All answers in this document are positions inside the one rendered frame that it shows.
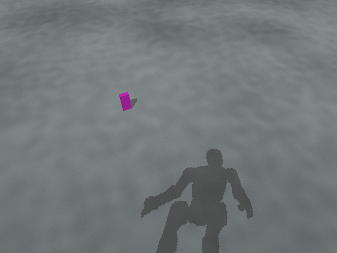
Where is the carton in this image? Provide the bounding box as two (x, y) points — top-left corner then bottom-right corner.
(119, 92), (132, 111)

